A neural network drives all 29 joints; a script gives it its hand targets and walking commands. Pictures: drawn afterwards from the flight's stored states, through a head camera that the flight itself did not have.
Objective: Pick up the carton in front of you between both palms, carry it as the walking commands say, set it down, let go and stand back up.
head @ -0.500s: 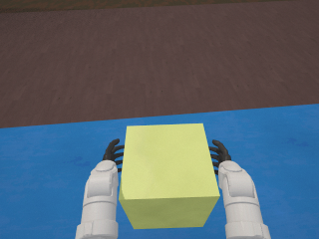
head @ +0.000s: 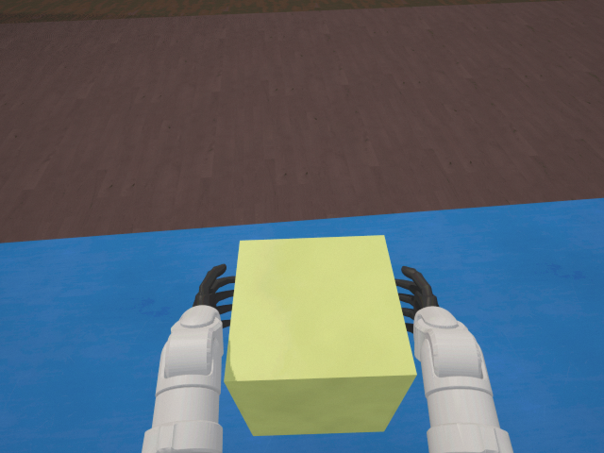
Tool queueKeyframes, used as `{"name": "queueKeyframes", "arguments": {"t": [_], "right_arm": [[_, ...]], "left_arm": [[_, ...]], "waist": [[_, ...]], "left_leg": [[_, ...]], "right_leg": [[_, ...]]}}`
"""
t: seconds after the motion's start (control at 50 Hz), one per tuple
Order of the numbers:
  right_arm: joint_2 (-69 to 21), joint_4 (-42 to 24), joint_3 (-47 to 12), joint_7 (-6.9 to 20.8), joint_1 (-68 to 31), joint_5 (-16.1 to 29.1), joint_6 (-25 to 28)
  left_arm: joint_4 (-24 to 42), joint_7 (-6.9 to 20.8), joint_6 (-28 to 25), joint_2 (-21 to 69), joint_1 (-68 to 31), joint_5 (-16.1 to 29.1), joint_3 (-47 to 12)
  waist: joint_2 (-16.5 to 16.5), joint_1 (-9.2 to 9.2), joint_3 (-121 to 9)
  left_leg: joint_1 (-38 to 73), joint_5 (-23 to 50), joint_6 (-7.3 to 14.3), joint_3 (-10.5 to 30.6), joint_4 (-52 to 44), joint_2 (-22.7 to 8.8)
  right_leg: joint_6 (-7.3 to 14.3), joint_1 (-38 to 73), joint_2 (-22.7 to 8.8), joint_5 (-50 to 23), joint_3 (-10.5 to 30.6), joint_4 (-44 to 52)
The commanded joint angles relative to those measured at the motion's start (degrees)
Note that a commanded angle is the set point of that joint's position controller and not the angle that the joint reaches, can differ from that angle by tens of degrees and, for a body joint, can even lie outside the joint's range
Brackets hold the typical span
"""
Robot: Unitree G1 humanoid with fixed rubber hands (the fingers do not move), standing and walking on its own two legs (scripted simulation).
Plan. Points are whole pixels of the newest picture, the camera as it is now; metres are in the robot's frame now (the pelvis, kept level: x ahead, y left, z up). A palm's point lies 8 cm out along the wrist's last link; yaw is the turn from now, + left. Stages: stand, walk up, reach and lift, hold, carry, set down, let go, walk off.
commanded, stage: hold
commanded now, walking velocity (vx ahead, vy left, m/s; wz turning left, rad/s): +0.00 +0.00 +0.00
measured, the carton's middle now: (315, 340) +0.29 +0.00 -0.03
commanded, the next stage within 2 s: carry in 0.54 s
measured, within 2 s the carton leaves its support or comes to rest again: neither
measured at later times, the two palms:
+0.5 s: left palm (206, 319) +0.28 +0.15 +0.05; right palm (425, 321) +0.28 -0.15 +0.05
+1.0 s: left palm (215, 243) +0.38 +0.15 +0.10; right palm (420, 248) +0.37 -0.15 +0.10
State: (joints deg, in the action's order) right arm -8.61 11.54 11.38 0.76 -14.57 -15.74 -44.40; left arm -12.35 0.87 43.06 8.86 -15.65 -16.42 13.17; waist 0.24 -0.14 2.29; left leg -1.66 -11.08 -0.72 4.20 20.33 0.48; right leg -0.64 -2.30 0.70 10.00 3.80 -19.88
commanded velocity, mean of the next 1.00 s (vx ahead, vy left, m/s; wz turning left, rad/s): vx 0.25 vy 0.00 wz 0.00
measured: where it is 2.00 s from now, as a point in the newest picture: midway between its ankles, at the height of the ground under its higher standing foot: (301, 350)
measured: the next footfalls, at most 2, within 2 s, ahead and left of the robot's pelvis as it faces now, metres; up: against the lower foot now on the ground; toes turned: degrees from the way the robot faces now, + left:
right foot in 1.00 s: +0.22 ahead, -0.10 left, +0.00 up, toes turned -10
left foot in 1.42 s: +0.53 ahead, +0.14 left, +0.00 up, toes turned +14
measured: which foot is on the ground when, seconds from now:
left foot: down 0.00-1.00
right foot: down 0.00-0.74, up 0.76-0.98, down 1.00-1.00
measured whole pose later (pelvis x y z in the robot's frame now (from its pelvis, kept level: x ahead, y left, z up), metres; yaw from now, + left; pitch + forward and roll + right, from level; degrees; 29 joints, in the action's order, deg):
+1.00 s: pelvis +0.12 +0.00 -0.01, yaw +0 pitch +6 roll -2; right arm -7.3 -24.0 3.4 -6.0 -3.5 -4.8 -64.1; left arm 22.8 -5.3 63.1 7.3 -5.2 -4.6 4.9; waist 1.6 1.1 -9.4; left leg -7.0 -20.1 -0.9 -1.1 21.8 -3.3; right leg -0.4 -22.3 -0.3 13.6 -10.8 -24.5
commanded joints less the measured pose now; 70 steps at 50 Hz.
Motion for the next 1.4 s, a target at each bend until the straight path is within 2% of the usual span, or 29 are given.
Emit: {"name": "queueKeyframes", "arguments": {"t": [0.0,0.5,0.52,0.56,0.58,0.62,0.64,0.68,0.7,0.72,0.74,0.76,0.78,0.8,0.82,0.86,0.92,0.96,0.98,1.0,1.02,1.04,1.06,1.1,1.14,1.2,1.26,1.34,1.38], "right_arm": [[-51.1,-4.4,-30.0,12.1,-26.9,14.7,2.5],[-51.0,-3.7,-29.9,12.3,-28.8,14.5,2.6],[-51.5,-3.4,-31.0,12.2,-30.9,15.4,2.4],[-51.8,-5.4,-32.3,12.0,-32.3,17.2,2.1],[-52.1,-7.0,-33.6,11.7,-33.4,18.0,1.9],[-52.6,-9.6,-35.7,11.3,-34.3,19.4,0.9],[-52.7,-11.3,-37.1,11.0,-33.7,20.6,0.0],[-52.7,-15.4,-40.4,10.1,-33.4,22.9,-2.4],[-52.3,-17.4,-41.3,9.6,-32.9,23.5,-3.6],[-51.8,-18.5,-41.4,8.9,-30.7,23.7,-5.0],[-50.8,-20.0,-41.4,8.2,-28.6,23.5,-6.4],[-49.9,-21.3,-41.6,7.2,-26.5,23.3,-7.8],[-48.9,-23.8,-41.5,6.1,-25.1,23.3,-9.2],[-48.1,-26.5,-41.7,5.0,-23.5,23.4,-10.6],[-47.4,-29.4,-42.4,4.1,-21.9,23.9,-11.8],[-46.6,-33.9,-43.3,2.6,-18.4,24.9,-14.4],[-45.1,-39.1,-43.8,0.9,-13.1,26.3,-18.0],[-44.3,-42.1,-44.1,-0.1,-10.8,27.4,-20.0],[-43.9,-43.4,-44.4,-0.6,-9.4,27.9,-20.9],[-43.0,-44.9,-44.4,-1.1,-9.1,28.7,-22.0],[-42.0,-47.6,-44.5,-1.6,-10.1,29.6,-23.1],[-41.1,-49.0,-45.3,-2.1,-13.6,30.5,-23.8],[-41.1,-49.2,-45.4,-2.4,-14.3,31.6,-24.2],[-42.0,-47.8,-44.1,-3.2,-13.8,31.8,-24.2],[-41.9,-46.4,-42.9,-4.2,-11.6,30.6,-23.9],[-40.0,-44.0,-40.4,-5.9,-6.4,27.6,-23.6],[-38.6,-43.8,-39.5,-7.0,-4.0,25.8,-23.5],[-38.3,-46.7,-40.9,-6.5,-4.3,26.3,-23.3],[-38.3,-47.0,-41.5,-5.7,-3.3,26.5,-23.2]], "left_arm": [[1.9,12.8,-1.1,51.4,-23.9,14.6,-30.5],[0.9,12.9,-1.2,51.6,-25.5,14.5,-30.2],[0.8,12.9,-0.8,52.1,-27.9,15.7,-31.6],[2.4,12.5,-0.4,52.3,-28.0,16.7,-32.7],[4.1,12.2,-0.1,52.9,-28.9,17.3,-33.8],[6.7,11.2,0.8,52.9,-28.3,18.2,-35.3],[8.3,10.5,1.7,52.9,-26.8,18.9,-36.8],[13.1,8.8,4.1,52.1,-25.1,19.7,-39.3],[16.3,8.3,5.5,51.7,-25.8,20.5,-40.5],[19.0,7.9,7.0,52.2,-26.7,21.7,-42.2],[21.0,7.4,8.6,51.8,-26.7,22.8,-43.3],[23.0,6.8,10.1,50.9,-26.9,24.0,-44.8],[24.7,6.3,11.5,50.7,-26.2,25.4,-46.4],[26.2,5.6,12.8,50.2,-24.5,26.3,-47.3],[27.8,4.9,14.0,49.7,-22.3,26.9,-47.8],[31.0,3.4,16.4,49.1,-18.0,27.8,-48.2],[36.1,0.9,19.8,47.3,-11.5,27.6,-47.2],[38.8,-0.5,21.7,46.2,-7.3,27.5,-45.8],[40.1,-1.2,22.6,45.9,-6.0,27.4,-45.2],[41.1,-1.9,23.4,44.7,-3.0,26.9,-44.0],[41.6,-2.7,24.0,43.0,-2.2,26.2,-42.8],[42.6,-3.6,24.3,42.6,-4.5,26.1,-41.9],[44.1,-4.3,24.6,43.0,-5.4,26.3,-41.6],[46.0,-5.3,25.0,43.5,-8.3,27.7,-42.2],[46.7,-5.6,25.0,43.0,-8.7,29.0,-43.3],[46.0,-5.8,25.2,40.6,-6.4,30.2,-43.9],[45.5,-5.7,25.2,38.8,-4.7,30.6,-44.0],[46.5,-4.8,25.1,38.5,-3.6,30.5,-44.7],[47.2,-4.1,25.1,38.4,-3.1,30.2,-45.4]], "waist": [[0.0,0.02,-13.8],[0.0,-0.02,-12.7],[-1.6,0.24,-14.0],[-2.7,-0.01,-12.9],[-3.9,-0.05,-12.0],[-7.5,-0.59,-15.3],[-8.6,-0.47,-17.4],[-6.5,-0.17,-20.2],[-3.7,0.08,-20.2],[5.0,0.79,-18.4],[14.1,1.56,-15.3],[13.9,1.50,-12.7],[10.4,1.61,-13.3],[7.5,1.66,-15.3],[6.8,1.77,-17.0],[8.9,1.77,-19.1],[10.3,1.71,-19.1],[7.1,0.84,-20.1],[4.5,0.76,-22.2],[-3.1,-0.44,-25.7],[-16.2,-0.81,-23.7],[-13.1,-1.11,-21.4],[-8.9,-1.05,-19.0],[-2.5,-0.82,-17.9],[-3.9,-0.69,-16.8],[-4.4,-0.61,-15.3],[-7.1,-0.90,-12.8],[-10.0,-1.13,-10.8],[-8.4,0.02,-14.2]], "left_leg": [[0.6,10.6,0.3,-0.4,-3.0,4.8],[-0.8,6.4,0.4,-0.4,-2.9,4.8],[-7.3,-2.7,0.8,-1.1,1.5,-5.6],[-13.8,-25.3,0.4,0.2,0.9,-3.6],[-17.3,-28.1,0.0,-0.9,3.4,-2.6],[-18.2,-13.7,-0.9,-6.4,12.9,0.2],[-16.7,-10.5,-0.9,-7.5,13.6,0.1],[-8.9,-10.8,0.4,-8.8,5.1,0.0],[-6.2,-15.1,1.3,-5.5,0.6,-1.6],[-3.3,-24.1,3.7,6.4,-5.3,-9.1],[2.0,-29.9,7.7,20.2,-11.9,-17.5],[4.2,-24.3,10.9,26.0,-13.1,-21.9],[5.2,-16.0,12.2,24.3,-12.1,-21.9],[7.2,-9.6,11.6,19.8,-10.8,-20.6],[8.4,-4.3,10.5,14.5,-9.8,-18.7],[7.8,3.2,8.7,7.2,-8.1,-15.2],[3.2,6.0,7.9,1.6,-6.1,-13.5],[-7.1,3.8,5.8,-3.8,0.8,-11.3],[-15.3,4.1,4.4,-5.8,7.0,-10.4],[-24.4,-5.6,2.4,-9.3,19.8,-8.1],[-41.1,-17.4,0.4,-12.8,33.2,-1.9],[-45.8,-18.4,1.9,-7.4,41.2,-4.1],[-47.1,-17.4,2.5,-6.0,44.8,-6.7],[-44.5,-10.8,1.8,-5.5,42.5,-9.8],[-40.8,-5.3,0.5,-7.8,35.4,-9.0],[-37.9,-0.1,-0.5,-10.8,25.0,-7.4],[-33.5,3.9,-0.1,-14.4,15.6,-5.2],[-26.5,7.8,1.8,-17.0,9.6,-4.1],[-14.1,4.2,2.5,-21.0,7.1,-0.7]], "right_leg": [[0.2,4.7,4.8,-10.0,0.1,2.2],[0.4,3.1,4.7,-5.5,-0.1,2.0],[0.8,-4.6,-5.9,3.5,-0.2,-1.3],[1.5,-9.0,-5.9,29.5,3.0,3.3],[2.3,-9.6,-6.8,34.4,4.9,4.3],[4.9,-7.9,-11.0,28.2,9.8,6.5],[6.2,-8.4,-12.7,25.2,11.0,6.7],[6.2,-12.9,-11.3,25.0,6.9,3.8],[4.8,-16.1,-8.6,27.0,2.6,-0.1],[2.1,-23.1,-4.7,25.2,-3.1,-10.4],[0.0,-34.3,-0.8,19.5,-8.7,-22.5],[0.3,-40.9,-2.6,18.2,-7.6,-25.7],[0.5,-41.8,-4.2,17.5,-6.3,-25.7],[0.6,-41.1,-4.4,16.6,-6.7,-23.9],[0.5,-39.4,-3.7,14.8,-8.3,-21.7],[0.2,-34.6,-1.5,10.9,-11.5,-17.3],[-0.2,-26.1,0.2,6.2,-14.9,-8.5],[0.0,-8.9,1.1,-1.0,-17.7,0.2],[1.0,3.2,-1.6,-0.4,-14.9,0.0],[3.2,13.4,-11.9,9.7,-2.3,2.7],[9.6,19.4,-25.9,17.9,21.0,7.6],[14.5,16.7,-28.9,17.0,25.9,8.1],[14.5,12.2,-27.2,14.0,23.2,8.3],[11.4,5.9,-23.5,13.8,13.3,11.3],[9.2,2.6,-20.1,8.7,4.7,13.0],[8.5,2.0,-17.3,1.7,-2.3,13.1],[7.3,1.0,-15.3,-6.7,-7.6,11.5],[5.5,1.1,-15.1,-12.3,-10.7,8.1],[3.8,-1.2,-12.9,-21.3,-15.9,-3.9]]}}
